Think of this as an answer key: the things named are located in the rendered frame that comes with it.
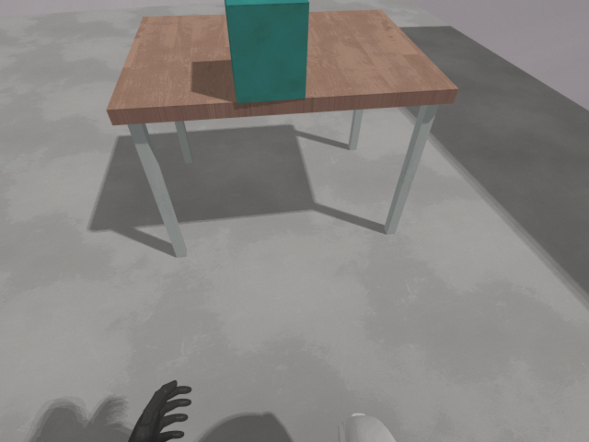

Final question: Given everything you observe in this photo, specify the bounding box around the robot left hand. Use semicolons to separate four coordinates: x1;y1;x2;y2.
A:
128;380;191;442

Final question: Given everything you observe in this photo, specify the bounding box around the robot right thigh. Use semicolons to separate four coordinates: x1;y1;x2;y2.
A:
338;415;396;442

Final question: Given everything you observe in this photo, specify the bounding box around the carton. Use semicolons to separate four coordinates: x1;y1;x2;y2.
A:
225;0;309;103

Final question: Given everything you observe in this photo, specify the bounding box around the table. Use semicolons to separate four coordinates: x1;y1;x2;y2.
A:
106;10;459;258

